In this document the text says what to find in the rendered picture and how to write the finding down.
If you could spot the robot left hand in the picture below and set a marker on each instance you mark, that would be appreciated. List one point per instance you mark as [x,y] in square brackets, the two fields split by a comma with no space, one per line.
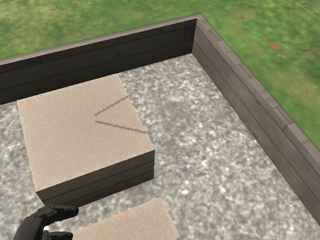
[32,227]

